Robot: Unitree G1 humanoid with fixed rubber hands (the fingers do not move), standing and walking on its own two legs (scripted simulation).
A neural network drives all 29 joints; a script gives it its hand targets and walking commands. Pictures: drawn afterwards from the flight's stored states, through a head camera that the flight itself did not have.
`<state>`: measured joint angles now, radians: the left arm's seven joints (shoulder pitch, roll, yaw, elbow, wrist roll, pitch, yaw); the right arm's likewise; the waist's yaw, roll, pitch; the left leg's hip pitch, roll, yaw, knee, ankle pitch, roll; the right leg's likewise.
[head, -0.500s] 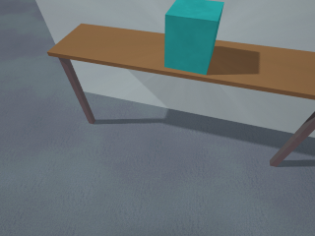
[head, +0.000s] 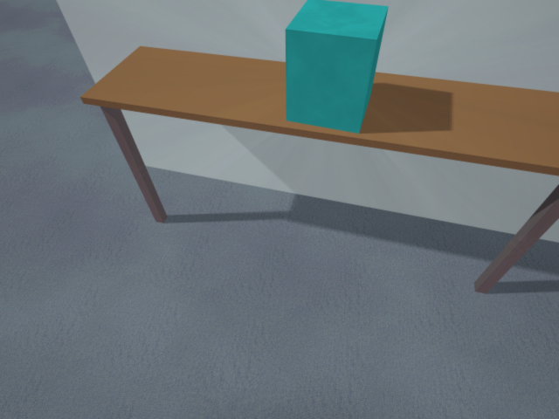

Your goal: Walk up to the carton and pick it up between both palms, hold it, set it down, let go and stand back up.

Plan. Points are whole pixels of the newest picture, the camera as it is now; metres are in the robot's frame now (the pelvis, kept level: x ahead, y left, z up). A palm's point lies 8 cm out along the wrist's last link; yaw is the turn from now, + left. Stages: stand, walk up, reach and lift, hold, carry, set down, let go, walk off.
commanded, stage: stand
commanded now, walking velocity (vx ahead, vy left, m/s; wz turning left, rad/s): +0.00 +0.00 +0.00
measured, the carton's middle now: (334, 67) +0.96 -0.11 +0.02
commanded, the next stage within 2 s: walk up in 0.60 s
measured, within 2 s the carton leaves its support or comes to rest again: neither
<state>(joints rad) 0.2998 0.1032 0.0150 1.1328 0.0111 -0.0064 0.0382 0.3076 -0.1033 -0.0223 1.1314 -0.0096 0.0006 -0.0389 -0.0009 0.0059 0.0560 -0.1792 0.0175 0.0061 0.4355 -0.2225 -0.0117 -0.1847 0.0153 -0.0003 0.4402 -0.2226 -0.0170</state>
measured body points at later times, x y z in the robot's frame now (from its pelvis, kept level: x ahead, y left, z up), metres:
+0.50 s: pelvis +0.00 +0.01 +0.00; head +0.02 +0.01 +0.45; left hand -0.03 +0.21 -0.16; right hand -0.03 -0.19 -0.16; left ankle +0.01 +0.13 -0.74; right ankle +0.01 -0.11 -0.74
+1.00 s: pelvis +0.04 -0.02 +0.00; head +0.05 -0.02 +0.45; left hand +0.03 +0.22 -0.15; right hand -0.03 -0.23 -0.15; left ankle +0.01 +0.13 -0.74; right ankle +0.06 -0.15 -0.69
